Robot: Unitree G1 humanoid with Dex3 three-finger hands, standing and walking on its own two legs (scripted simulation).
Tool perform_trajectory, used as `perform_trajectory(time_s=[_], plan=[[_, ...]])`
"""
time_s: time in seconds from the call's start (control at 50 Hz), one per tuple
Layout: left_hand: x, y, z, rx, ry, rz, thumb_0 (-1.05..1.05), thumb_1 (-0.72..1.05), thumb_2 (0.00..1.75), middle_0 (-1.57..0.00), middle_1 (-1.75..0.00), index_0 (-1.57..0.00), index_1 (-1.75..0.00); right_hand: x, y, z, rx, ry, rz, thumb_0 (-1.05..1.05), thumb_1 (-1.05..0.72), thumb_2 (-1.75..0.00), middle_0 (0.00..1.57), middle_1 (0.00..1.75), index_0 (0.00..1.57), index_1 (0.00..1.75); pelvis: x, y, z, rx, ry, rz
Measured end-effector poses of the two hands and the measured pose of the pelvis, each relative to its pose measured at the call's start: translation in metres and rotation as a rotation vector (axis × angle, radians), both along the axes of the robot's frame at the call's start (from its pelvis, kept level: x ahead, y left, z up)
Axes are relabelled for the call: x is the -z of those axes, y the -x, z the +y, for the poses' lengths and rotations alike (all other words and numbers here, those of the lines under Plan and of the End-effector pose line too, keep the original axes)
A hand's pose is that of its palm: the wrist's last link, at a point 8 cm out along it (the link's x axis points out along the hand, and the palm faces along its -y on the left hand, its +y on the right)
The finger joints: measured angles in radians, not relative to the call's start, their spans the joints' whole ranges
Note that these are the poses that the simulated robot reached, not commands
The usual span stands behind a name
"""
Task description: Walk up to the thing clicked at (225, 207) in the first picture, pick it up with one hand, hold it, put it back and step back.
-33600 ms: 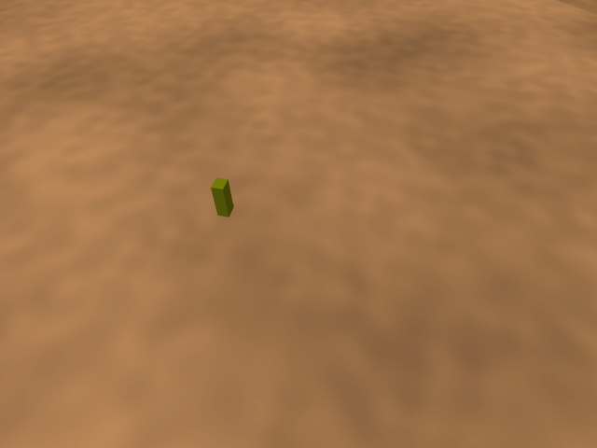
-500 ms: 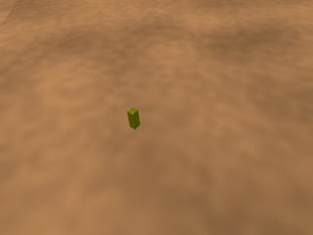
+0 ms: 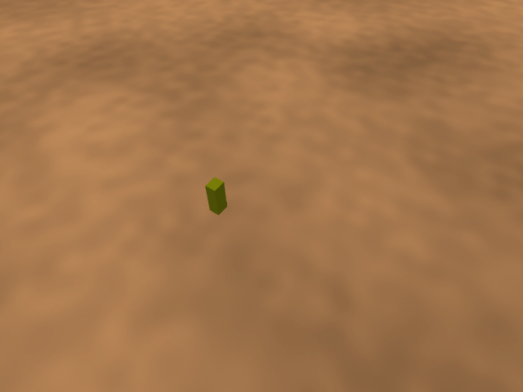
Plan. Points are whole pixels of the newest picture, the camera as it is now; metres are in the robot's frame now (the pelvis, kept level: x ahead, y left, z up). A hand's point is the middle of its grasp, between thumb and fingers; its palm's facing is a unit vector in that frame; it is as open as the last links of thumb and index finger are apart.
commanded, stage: step back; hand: left
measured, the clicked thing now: (216, 196) +1.03 +0.26 -0.68
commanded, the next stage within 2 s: stand in 0.16 s
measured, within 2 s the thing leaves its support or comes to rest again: neither
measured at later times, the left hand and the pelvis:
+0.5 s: hand out of the picture +0.10 +0.25 -0.14, palm faces -0.01 -0.94 -0.34, open 7.4 cm; pelvis +0.00 +0.00 +0.02, yaw +0 degrees
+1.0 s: hand out of the picture +0.06 +0.26 -0.14, palm faces +0.00 -0.94 -0.35, open 7.4 cm; pelvis -0.01 +0.00 +0.02, yaw +0 degrees
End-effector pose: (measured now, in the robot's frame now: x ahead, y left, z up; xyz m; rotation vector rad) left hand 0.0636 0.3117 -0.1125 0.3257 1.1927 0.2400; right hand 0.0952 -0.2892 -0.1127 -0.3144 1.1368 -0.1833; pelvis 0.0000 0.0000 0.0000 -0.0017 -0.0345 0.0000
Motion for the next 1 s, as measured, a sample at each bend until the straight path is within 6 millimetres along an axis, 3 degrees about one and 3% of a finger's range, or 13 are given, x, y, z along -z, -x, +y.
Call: perform_trajectory(time_s=[0.16, 0.3, 0.74, 1.0], plan=[[-0.008, -0.039, -0.009, 0.030, 0.007, -0.054, 0.00, 0.90, 0.90, -0.20, -0.30, -0.20, -0.30, -0.003, -0.016, -0.003, 0.016, -0.002, -0.015, 0.00, -0.91, -0.90, 0.20, 0.30, 0.21, 0.30, -0.004, -0.007, 0.000, 0.009, -0.005, 0.000], [-0.012, -0.048, -0.018, 0.043, 0.025, -0.056, 0.00, 0.90, 0.90, -0.20, -0.30, -0.20, -0.30, -0.008, -0.013, -0.007, 0.024, -0.001, 0.002, 0.00, -0.91, -0.90, 0.20, 0.30, 0.21, 0.30, -0.010, -0.007, -0.001, 0.002, -0.005, -0.009], [-0.010, 0.005, -0.016, -0.003, 0.026, 0.057, 0.00, 0.90, 0.90, -0.20, -0.30, -0.20, -0.30, -0.006, 0.023, -0.009, 0.022, -0.007, 0.086, 0.00, -0.91, -0.90, 0.20, 0.30, 0.21, 0.30, -0.016, 0.005, -0.004, -0.005, -0.001, -0.011], [-0.010, 0.013, -0.013, -0.008, 0.026, 0.062, 0.00, 0.90, 0.90, -0.20, -0.30, -0.20, -0.30, -0.006, 0.028, -0.007, 0.014, -0.005, 0.096, 0.00, -0.91, -0.90, 0.20, 0.30, 0.21, 0.30, -0.016, 0.006, -0.002, -0.009, -0.001, -0.008]])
